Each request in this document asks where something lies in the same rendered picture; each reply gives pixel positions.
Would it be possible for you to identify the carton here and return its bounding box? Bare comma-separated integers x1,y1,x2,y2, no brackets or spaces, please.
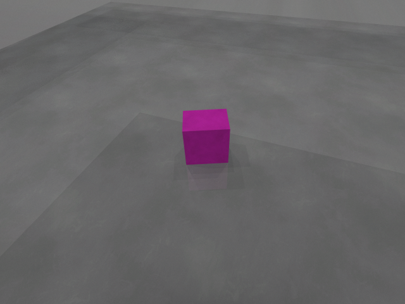
182,109,230,165

